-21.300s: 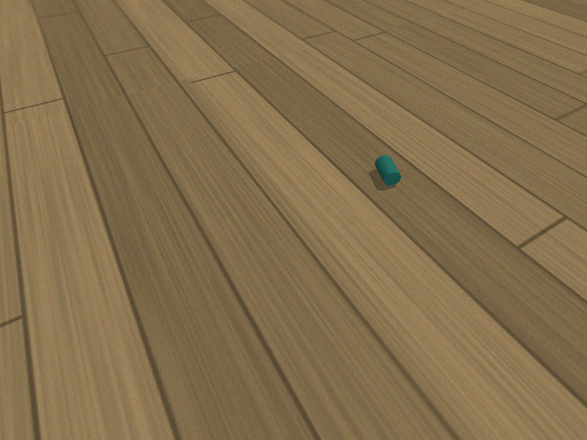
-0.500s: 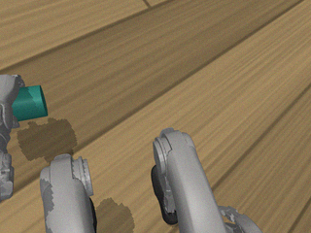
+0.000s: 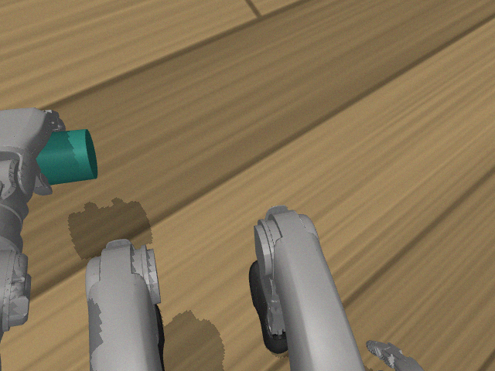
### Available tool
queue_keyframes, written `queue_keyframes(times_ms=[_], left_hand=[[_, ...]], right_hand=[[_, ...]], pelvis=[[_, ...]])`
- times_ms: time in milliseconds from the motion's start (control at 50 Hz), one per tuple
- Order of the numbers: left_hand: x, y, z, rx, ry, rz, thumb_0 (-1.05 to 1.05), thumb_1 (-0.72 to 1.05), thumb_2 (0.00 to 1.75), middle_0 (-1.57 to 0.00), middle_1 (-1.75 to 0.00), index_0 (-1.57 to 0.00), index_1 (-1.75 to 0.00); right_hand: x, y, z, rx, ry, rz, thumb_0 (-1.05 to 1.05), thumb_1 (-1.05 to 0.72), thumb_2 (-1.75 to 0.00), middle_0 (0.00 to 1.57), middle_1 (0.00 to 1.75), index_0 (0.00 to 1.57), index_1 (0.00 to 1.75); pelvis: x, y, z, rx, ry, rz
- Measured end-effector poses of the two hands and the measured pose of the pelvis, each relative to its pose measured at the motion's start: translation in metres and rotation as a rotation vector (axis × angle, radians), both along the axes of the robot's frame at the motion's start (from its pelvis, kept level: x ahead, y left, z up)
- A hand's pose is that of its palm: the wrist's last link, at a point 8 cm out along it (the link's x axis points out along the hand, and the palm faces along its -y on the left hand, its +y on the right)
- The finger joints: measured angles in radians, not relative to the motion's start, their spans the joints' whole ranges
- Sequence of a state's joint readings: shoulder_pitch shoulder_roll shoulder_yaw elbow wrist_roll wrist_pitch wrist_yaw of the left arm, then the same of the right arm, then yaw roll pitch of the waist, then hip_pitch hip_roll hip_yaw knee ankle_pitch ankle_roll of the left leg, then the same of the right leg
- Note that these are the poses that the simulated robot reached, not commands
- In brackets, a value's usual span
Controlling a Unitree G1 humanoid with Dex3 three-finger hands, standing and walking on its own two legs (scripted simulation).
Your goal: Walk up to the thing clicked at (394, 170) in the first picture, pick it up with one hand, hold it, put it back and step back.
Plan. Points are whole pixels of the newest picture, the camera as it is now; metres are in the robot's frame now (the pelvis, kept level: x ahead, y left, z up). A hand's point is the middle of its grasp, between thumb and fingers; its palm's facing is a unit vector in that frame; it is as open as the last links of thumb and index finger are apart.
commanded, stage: lift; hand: left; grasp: from above
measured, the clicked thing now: (46, 159) +0.48 +0.25 -0.18
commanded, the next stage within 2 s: hold in 1.50 s
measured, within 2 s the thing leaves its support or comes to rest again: neither
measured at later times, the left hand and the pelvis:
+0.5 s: hand out of the picture +0.41 +0.27 -0.02, palm faces -0.44 -0.08 -0.89, open 10.9 cm; pelvis +0.00 +0.00 +0.10, yaw +2 degrees
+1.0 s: hand out of the picture +0.36 +0.24 +0.19, palm faces -0.48 -0.11 -0.87, open 10.9 cm; pelvis +0.03 -0.01 +0.27, yaw +3 degrees
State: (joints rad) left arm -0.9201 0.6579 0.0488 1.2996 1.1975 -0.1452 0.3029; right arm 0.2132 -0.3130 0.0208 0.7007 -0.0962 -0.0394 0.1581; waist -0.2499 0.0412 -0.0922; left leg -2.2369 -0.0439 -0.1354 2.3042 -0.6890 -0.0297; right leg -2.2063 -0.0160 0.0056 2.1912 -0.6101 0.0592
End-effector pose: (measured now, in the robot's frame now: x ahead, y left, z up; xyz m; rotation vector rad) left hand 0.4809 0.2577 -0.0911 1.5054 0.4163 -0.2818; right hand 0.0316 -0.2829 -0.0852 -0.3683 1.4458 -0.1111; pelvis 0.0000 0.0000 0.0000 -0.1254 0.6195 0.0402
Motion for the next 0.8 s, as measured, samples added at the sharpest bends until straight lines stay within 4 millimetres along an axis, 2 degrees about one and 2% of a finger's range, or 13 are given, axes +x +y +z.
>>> queue_keyframes(times_ms=[200,400,500,620,800], left_hand=[[-0.019,0.006,0.043,0.001,0.041,0.012,-0.01,-0.11,0.34,-0.79,-0.29,-0.80,-0.31],[-0.051,0.014,0.096,-0.011,0.030,-0.001,-0.01,-0.12,0.37,-0.79,-0.31,-0.79,-0.33],[-0.066,0.014,0.134,-0.021,0.012,0.016,-0.01,-0.13,0.38,-0.78,-0.32,-0.79,-0.34],[-0.076,0.009,0.187,-0.021,-0.003,0.033,-0.01,-0.14,0.39,-0.79,-0.32,-0.79,-0.34],[-0.091,-0.003,0.272,-0.030,0.013,0.056,-0.01,-0.14,0.40,-0.78,-0.32,-0.79,-0.34]], right_hand=[[0.015,0.008,0.021,0.010,-0.065,-0.025,0.00,-0.91,-0.91,0.20,0.30,0.20,0.30],[0.046,0.016,0.055,0.020,-0.149,-0.025,0.00,-0.91,-0.91,0.20,0.30,0.20,0.30],[0.067,0.018,0.081,0.020,-0.202,-0.025,0.00,-0.90,-0.91,0.20,0.30,0.20,0.30],[0.091,0.019,0.119,0.020,-0.271,-0.034,0.00,-0.90,-0.90,0.20,0.30,0.20,0.30],[0.108,0.019,0.180,0.041,-0.338,-0.072,0.00,-0.90,-0.90,0.20,0.30,0.20,0.30]], pelvis=[[-0.001,0.004,0.029,0.007,-0.006,0.005],[-0.002,0.006,0.070,0.017,-0.015,0.015],[0.001,0.005,0.099,0.031,-0.035,0.018],[0.007,0.002,0.139,0.048,-0.070,0.022],[0.019,-0.002,0.205,0.079,-0.156,0.014]])
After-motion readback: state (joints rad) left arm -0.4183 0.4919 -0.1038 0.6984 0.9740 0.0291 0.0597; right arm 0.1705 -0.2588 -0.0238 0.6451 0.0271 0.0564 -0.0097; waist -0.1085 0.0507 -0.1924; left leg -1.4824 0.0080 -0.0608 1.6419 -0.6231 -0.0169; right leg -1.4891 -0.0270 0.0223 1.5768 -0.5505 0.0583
